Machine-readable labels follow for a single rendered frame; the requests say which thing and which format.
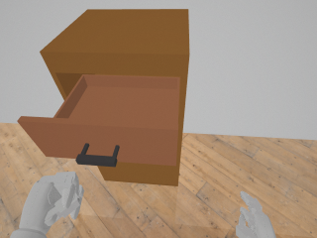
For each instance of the right robot hand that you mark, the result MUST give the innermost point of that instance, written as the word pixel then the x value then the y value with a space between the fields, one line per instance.
pixel 259 223

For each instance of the drawer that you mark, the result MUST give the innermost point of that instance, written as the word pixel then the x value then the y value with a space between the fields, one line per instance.
pixel 137 113

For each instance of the left robot hand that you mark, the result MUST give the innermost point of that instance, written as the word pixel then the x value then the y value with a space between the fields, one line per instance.
pixel 51 198

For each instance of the handle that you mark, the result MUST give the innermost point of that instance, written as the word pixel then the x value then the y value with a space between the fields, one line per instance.
pixel 96 160

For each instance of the robot left forearm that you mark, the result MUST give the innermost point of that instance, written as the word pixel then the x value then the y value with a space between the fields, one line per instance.
pixel 27 233

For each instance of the cabinet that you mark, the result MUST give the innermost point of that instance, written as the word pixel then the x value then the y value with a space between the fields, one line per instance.
pixel 129 42

